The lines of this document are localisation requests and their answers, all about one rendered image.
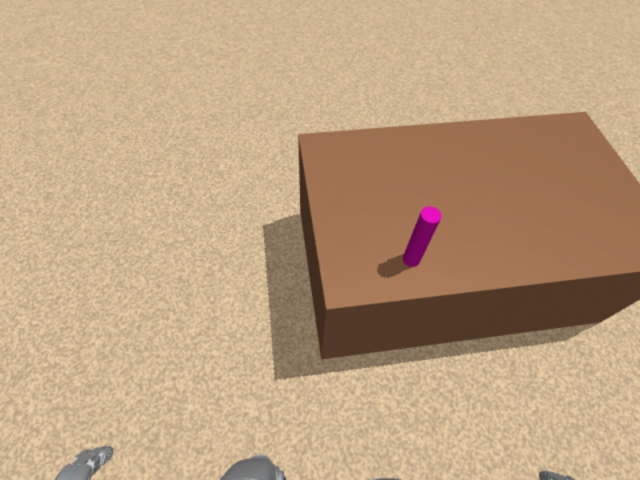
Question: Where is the left robot hand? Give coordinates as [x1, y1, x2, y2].
[55, 446, 113, 480]

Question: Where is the can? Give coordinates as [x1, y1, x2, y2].
[403, 206, 442, 267]

